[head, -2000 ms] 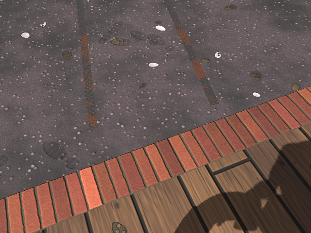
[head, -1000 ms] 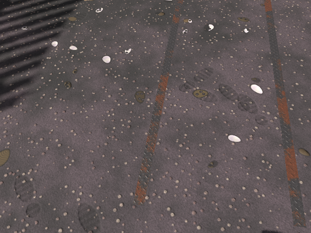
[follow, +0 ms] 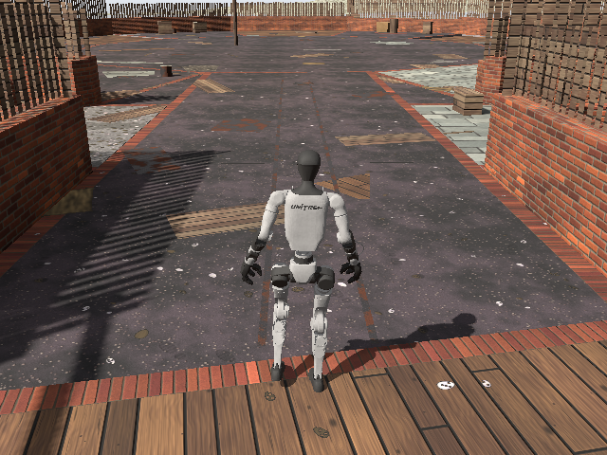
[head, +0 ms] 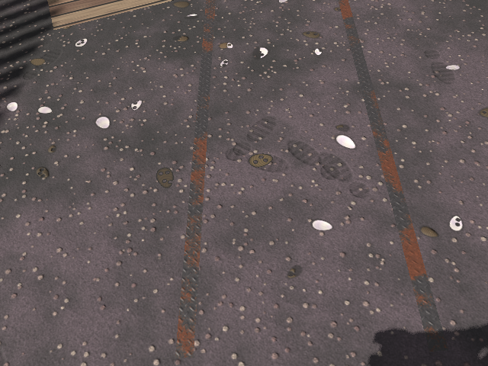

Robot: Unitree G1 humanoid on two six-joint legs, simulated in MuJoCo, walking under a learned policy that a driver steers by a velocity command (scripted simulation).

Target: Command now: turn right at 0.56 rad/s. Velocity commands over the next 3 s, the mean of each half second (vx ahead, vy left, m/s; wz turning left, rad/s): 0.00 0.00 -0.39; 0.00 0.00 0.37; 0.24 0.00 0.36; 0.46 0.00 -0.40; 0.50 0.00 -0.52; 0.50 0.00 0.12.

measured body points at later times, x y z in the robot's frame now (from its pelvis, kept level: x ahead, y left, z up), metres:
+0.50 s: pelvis -0.01 +0.04 +0.00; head +0.02 +0.06 +0.45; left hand +0.17 +0.28 -0.13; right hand +0.06 -0.24 -0.10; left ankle +0.03 +0.13 -0.75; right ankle -0.06 -0.09 -0.71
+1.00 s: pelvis -0.03 +0.06 -0.01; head +0.00 +0.09 +0.44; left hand +0.07 +0.35 -0.14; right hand +0.10 -0.21 -0.11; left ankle -0.04 +0.13 -0.75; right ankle -0.06 -0.07 -0.69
